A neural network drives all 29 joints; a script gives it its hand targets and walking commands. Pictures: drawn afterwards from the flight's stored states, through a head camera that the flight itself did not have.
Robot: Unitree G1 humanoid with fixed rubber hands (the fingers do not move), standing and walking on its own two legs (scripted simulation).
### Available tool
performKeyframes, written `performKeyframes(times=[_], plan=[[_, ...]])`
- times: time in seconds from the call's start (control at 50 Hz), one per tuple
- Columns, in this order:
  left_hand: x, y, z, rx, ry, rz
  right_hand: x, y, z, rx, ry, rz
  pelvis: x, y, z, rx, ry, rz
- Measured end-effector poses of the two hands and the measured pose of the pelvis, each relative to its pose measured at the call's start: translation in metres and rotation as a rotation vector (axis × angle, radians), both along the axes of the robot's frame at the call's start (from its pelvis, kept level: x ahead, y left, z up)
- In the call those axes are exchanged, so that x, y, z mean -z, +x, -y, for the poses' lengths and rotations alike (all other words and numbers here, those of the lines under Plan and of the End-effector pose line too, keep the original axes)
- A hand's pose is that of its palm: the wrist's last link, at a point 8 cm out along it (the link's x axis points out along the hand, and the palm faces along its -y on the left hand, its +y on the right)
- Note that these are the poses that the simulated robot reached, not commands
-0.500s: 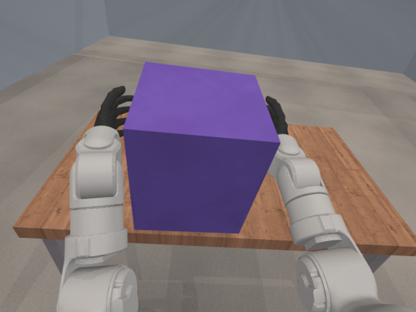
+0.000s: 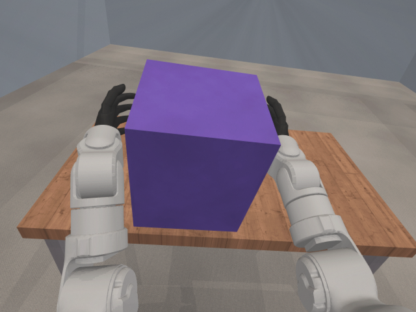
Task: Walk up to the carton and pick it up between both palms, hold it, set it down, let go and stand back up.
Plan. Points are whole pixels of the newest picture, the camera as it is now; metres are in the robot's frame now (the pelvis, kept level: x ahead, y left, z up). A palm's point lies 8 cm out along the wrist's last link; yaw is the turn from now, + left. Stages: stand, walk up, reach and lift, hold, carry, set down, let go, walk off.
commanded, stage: hold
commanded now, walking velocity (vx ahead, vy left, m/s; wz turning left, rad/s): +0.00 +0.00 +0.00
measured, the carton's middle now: (194, 151) +0.38 +0.01 +0.19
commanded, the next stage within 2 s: none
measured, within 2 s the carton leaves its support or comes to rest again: neither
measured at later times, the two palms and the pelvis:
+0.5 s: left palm (114, 131) +0.36 +0.16 +0.24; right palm (275, 138) +0.38 -0.15 +0.22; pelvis +0.01 +0.00 +0.00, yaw +0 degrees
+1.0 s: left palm (108, 128) +0.35 +0.16 +0.25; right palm (275, 135) +0.37 -0.14 +0.24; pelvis +0.00 +0.00 +0.00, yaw +0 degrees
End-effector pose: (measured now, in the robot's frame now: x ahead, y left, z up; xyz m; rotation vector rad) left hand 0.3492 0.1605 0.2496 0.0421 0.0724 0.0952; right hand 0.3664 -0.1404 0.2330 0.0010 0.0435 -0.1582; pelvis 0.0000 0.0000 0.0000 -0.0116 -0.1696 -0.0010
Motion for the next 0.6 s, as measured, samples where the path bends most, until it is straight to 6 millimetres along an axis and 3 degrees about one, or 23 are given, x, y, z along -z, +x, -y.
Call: performKeyframes(times=[0.16,0.34,0.5,0.6], plan=[[0.015,0.01,0.002,0.01,0.007,-0.071,0.014,0.007,0.002,0.005,0.0,-0.071,0.0,0.003,0.001,0.0,0.001,-0.005],[-0.007,0.011,0.001,-0.009,-0.009,0.029,-0.009,0.014,0.001,-0.008,0.005,0.027,-0.001,0.01,0.003,0.0,0.004,-0.018],[0.011,0.014,0.005,0.007,0.024,-0.058,0.011,0.013,0.005,0.0,0.003,-0.06,0.0,0.01,0.004,0.0,0.005,0.002],[-0.001,0.007,0.005,0.002,0.01,0.003,0.001,0.008,0.005,0.0,0.005,0.003,0.0,0.009,0.003,0.0,0.004,0.004]])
